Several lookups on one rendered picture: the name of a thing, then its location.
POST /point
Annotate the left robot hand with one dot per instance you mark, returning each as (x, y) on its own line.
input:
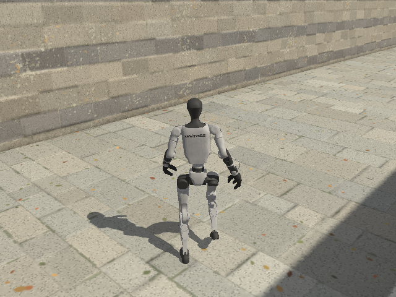
(168, 172)

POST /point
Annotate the left robot forearm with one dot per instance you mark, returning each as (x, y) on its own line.
(166, 161)

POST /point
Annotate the right robot thigh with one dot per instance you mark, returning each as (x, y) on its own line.
(212, 183)

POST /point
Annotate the right robot hand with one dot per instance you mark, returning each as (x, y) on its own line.
(237, 179)

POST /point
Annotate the left robot upper arm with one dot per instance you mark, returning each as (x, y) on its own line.
(175, 133)

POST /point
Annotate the right robot upper arm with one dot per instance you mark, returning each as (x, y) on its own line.
(219, 140)

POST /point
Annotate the robot left shin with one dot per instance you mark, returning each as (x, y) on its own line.
(184, 233)

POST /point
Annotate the right robot forearm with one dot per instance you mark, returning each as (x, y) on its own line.
(230, 164)

